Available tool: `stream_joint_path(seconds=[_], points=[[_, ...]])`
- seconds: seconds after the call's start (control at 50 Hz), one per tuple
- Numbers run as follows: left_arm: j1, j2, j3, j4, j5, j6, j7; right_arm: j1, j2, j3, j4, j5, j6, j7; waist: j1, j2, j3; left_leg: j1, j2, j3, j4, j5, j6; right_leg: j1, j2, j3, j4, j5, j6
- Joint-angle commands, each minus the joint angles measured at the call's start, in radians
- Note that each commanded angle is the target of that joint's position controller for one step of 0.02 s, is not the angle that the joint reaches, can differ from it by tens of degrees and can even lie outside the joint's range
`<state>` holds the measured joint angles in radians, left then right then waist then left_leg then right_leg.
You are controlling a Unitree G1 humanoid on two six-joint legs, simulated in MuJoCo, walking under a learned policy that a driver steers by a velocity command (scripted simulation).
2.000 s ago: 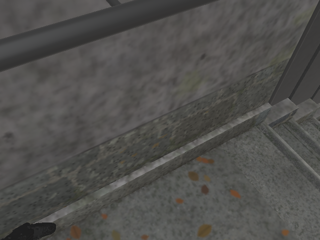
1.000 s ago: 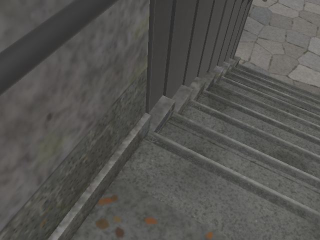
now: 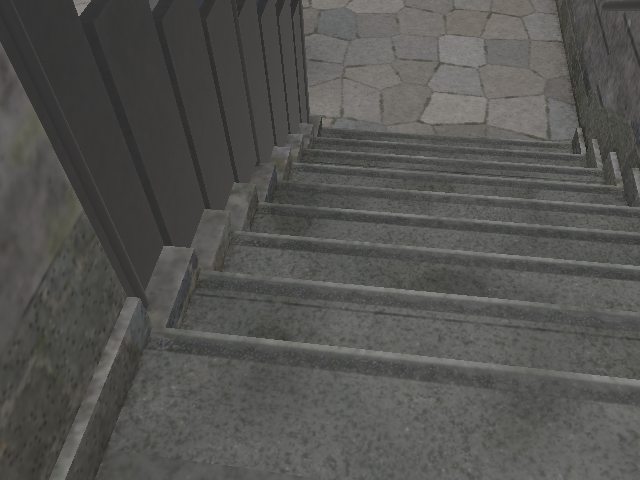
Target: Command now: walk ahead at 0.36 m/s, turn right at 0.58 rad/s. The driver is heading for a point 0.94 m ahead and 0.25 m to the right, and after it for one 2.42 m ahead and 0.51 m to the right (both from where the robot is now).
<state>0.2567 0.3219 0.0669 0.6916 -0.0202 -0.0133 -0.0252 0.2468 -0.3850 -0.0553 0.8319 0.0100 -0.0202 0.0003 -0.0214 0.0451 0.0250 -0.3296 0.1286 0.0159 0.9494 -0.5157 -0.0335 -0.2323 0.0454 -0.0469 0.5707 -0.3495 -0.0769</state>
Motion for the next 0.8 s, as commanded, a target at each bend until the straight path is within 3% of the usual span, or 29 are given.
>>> stream_joint_path(seconds=[0.02, 0.04, 0.06, 0.12, 0.14, 0.16, 0.24, 0.26, 0.3, 0.34, 0.36, 0.38, 0.4, 0.42, 0.44, 0.46, 0.48, 0.5, 0.52, 0.54, 0.56, 0.58, 0.64, 0.68, 0.74, 0.76, 0.8], points=[[0.143, 0.113, 0.029, -0.012, -0.015, -0.062, 0.006, -0.152, -0.134, -0.031, -0.145, 0.024, -0.088, 0.025, 0.085, -0.122, 0.037, -0.579, 0.002, -0.104, 0.195, 0.07, 0.048, 0.388, -0.349, 0.579, -0.382, 0.03, -0.245], [0.099, 0.109, 0.02, -0.024, -0.009, -0.053, 0.01, -0.158, -0.146, -0.038, -0.136, -0.002, -0.098, 0.032, 0.064, -0.109, 0.057, -0.547, 0.009, -0.096, 0.135, 0.16, 0.04, 0.356, -0.318, 0.509, -0.384, 0.122, -0.214], [0.075, 0.097, 0.01, -0.037, 0.003, -0.05, 0.011, -0.133, -0.131, -0.04, -0.124, -0.006, -0.097, 0.031, 0.037, -0.122, 0.053, -0.471, 0.012, -0.095, 0.093, 0.246, 0.035, 0.304, -0.257, 0.431, -0.378, 0.229, -0.181], [0.093, 0.141, 0.024, -0.027, 0.004, -0.057, 0.021, -0.115, -0.085, -0.035, -0.106, -0.017, -0.089, 0.036, 0.02, -0.139, 0.036, -0.39, -0.042, -0.053, 0.006, 0.408, 0.003, 0.214, -0.203, 0.329, -0.388, 0.445, -0.164], [0.116, 0.147, 0.027, -0.021, 0.006, -0.059, 0.025, -0.162, -0.066, -0.031, -0.12, -0.005, -0.089, 0.027, 0.04, -0.126, 0.055, -0.393, -0.053, -0.04, -0.055, 0.438, -0.007, 0.195, -0.199, 0.323, -0.396, 0.433, -0.154], [0.129, 0.145, 0.027, -0.007, 0.001, -0.062, 0.026, -0.196, -0.042, -0.021, -0.135, -0.007, -0.087, 0.024, 0.045, -0.128, 0.076, -0.377, -0.074, -0.028, -0.144, 0.478, -0.009, 0.167, -0.18, 0.302, -0.389, 0.456, -0.147], [0.236, 0.11, 0.018, 0.052, -0.004, -0.045, 0.05, -0.405, 0.019, -0.003, -0.225, -0.009, -0.086, 0.047, 0.116, -0.142, 0.098, -0.307, -0.145, -0.003, -0.387, 0.611, -0.01, 0.155, -0.173, 0.317, -0.381, 0.45, -0.102], [0.245, 0.118, 0.019, 0.06, -0.006, -0.038, 0.059, -0.417, 0.019, -0.005, -0.235, 0.002, -0.088, 0.049, 0.112, -0.153, 0.093, -0.323, -0.148, -0.02, -0.416, 0.608, -0.004, 0.197, -0.184, 0.331, -0.361, 0.475, -0.096], [0.249, 0.125, 0.023, 0.073, -0.009, -0.028, 0.071, -0.412, 0.004, -0.011, -0.245, 0.004, -0.095, 0.055, 0.098, -0.157, 0.079, -0.297, -0.155, -0.038, -0.468, 0.612, 0.015, 0.242, -0.205, 0.36, -0.327, 0.513, -0.088], [0.215, 0.13, 0.029, 0.074, -0.01, -0.015, 0.082, -0.374, -0.019, -0.019, -0.234, -0.006, -0.101, 0.051, 0.062, -0.173, 0.075, -0.197, -0.167, -0.038, -0.474, 0.556, 0.027, 0.238, -0.218, 0.378, -0.304, 0.554, -0.085], [0.193, 0.137, 0.032, 0.067, -0.011, -0.014, 0.082, -0.316, -0.045, -0.032, -0.222, -0.006, -0.101, 0.039, 0.028, -0.197, 0.05, -0.111, -0.181, -0.037, -0.467, 0.502, 0.041, 0.231, -0.207, 0.387, -0.251, 0.673, -0.075], [0.176, 0.137, 0.032, 0.064, -0.006, -0.011, 0.08, -0.216, -0.079, -0.05, -0.2, -0.003, -0.099, 0.027, -0.02, -0.214, -0.02, 0.007, -0.195, -0.028, -0.46, 0.462, 0.061, 0.245, -0.185, 0.382, -0.139, 0.821, -0.058], [0.161, 0.142, 0.034, 0.057, -0.006, -0.01, 0.07, -0.094, -0.095, -0.06, -0.185, -0.011, -0.097, 0.016, -0.078, -0.206, -0.123, 0.193, -0.164, -0.02, -0.471, 0.511, 0.089, 0.194, -0.143, 0.346, 0.033, 0.854, -0.032], [0.151, 0.092, 0.018, 0.031, 0.015, -0.01, 0.066, 0.079, -0.138, -0.069, -0.176, -0.027, -0.089, 0.008, -0.137, -0.125, -0.291, 0.508, 0.0, -0.196, -0.415, 0.437, 0.153, 0.03, -0.09, 0.346, 0.298, 0.641, -0.009], [0.334, -0.046, -0.015, 0.014, -0.01, -0.02, 0.06, 0.145, -0.16, -0.073, -0.143, -0.02, -0.08, 0.018, -0.032, 0.258, -0.487, 0.848, 0.287, -0.712, -0.5, 0.263, 0.329, -0.312, 0.075, 0.292, 0.663, -0.222, 0.048], [0.314, 0.077, 0.001, 0.042, -0.025, -0.025, 0.062, 0.114, -0.052, -0.051, -0.16, -0.005, -0.077, 0.018, -0.05, 0.187, -0.424, 0.76, 0.287, -0.81, -0.59, 0.109, 0.309, -0.4, -0.004, 0.293, 0.798, -0.226, 0.057], [0.181, 0.134, 0.02, 0.017, -0.037, -0.026, 0.057, 0.044, -0.006, -0.039, -0.17, -0.003, -0.069, 0.007, -0.07, 0.103, -0.235, 0.587, 0.247, -0.632, -0.632, 0.121, 0.286, -0.436, -0.035, 0.249, 0.821, -0.155, 0.068], [0.121, 0.13, 0.019, 0.002, -0.033, -0.03, 0.06, -0.008, -0.004, -0.038, -0.164, -0.009, -0.061, 0.0, -0.043, -0.002, -0.122, 0.422, 0.21, -0.502, -0.663, 0.197, 0.262, -0.414, -0.078, 0.211, 0.794, -0.081, 0.072], [0.081, 0.114, 0.023, -0.006, -0.029, -0.032, 0.059, -0.027, 0.007, -0.033, -0.15, -0.019, -0.056, -0.002, -0.019, -0.016, -0.043, 0.295, 0.167, -0.399, -0.698, 0.287, 0.25, -0.38, -0.105, 0.202, 0.754, -0.044, 0.066], [0.103, 0.094, 0.025, -0.002, -0.036, -0.026, 0.057, -0.043, 0.017, -0.029, -0.142, -0.032, -0.059, -0.004, 0.016, 0.028, -0.021, 0.219, 0.138, -0.321, -0.726, 0.326, 0.241, -0.333, -0.133, 0.202, 0.722, -0.021, 0.062], [0.135, 0.069, 0.022, 0.012, -0.038, -0.013, 0.059, -0.052, 0.032, -0.03, -0.135, -0.014, -0.068, -0.005, 0.024, 0.036, -0.013, 0.197, 0.123, -0.259, -0.749, 0.327, 0.228, -0.312, -0.15, 0.192, 0.666, -0.004, 0.061], [0.114, 0.06, 0.021, 0.001, -0.032, 0.0, 0.057, -0.061, 0.035, -0.032, -0.128, -0.008, -0.081, 0.001, 0.026, 0.039, 0.005, 0.167, 0.112, -0.211, -0.776, 0.356, 0.231, -0.308, -0.155, 0.177, 0.617, -0.003, 0.057], [0.008, 0.022, 0.006, -0.055, -0.013, 0.014, 0.053, -0.044, -0.027, -0.057, -0.091, 0.001, -0.098, 0.011, 0.013, 0.011, 0.053, 0.144, 0.154, -0.149, -0.833, 0.393, 0.265, -0.368, -0.19, 0.158, 0.447, 0.032, 0.062], [-0.016, 0.006, -0.008, -0.053, -0.011, 0.005, 0.037, -0.039, -0.031, -0.056, -0.077, -0.015, -0.099, 0.012, 0.001, 0.032, 0.045, 0.173, 0.121, -0.065, -0.829, 0.417, 0.253, -0.355, -0.19, 0.138, 0.322, 0.153, 0.062], [-0.088, 0.003, -0.018, -0.061, -0.01, -0.014, 0.014, -0.021, -0.055, -0.055, -0.057, 0.007, -0.085, 0.014, -0.018, -0.003, 0.059, 0.157, 0.099, 0.019, -0.821, 0.478, 0.229, -0.269, -0.154, 0.078, 0.16, 0.279, 0.051], [-0.108, 0.015, -0.014, -0.07, -0.009, -0.016, 0.012, -0.004, -0.08, -0.062, -0.046, 0.022, -0.076, 0.018, -0.023, -0.002, 0.064, 0.173, 0.112, 0.02, -0.819, 0.494, 0.23, -0.253, -0.147, 0.072, 0.128, 0.276, 0.048], [-0.136, 0.029, -0.012, -0.081, 0.0, -0.007, 0.006, 0.029, -0.101, -0.064, -0.02, 0.033, -0.064, 0.023, -0.018, -0.009, 0.062, 0.224, 0.148, 0.024, -0.79, 0.517, 0.227, -0.224, -0.13, 0.05, 0.078, 0.231, 0.025]])
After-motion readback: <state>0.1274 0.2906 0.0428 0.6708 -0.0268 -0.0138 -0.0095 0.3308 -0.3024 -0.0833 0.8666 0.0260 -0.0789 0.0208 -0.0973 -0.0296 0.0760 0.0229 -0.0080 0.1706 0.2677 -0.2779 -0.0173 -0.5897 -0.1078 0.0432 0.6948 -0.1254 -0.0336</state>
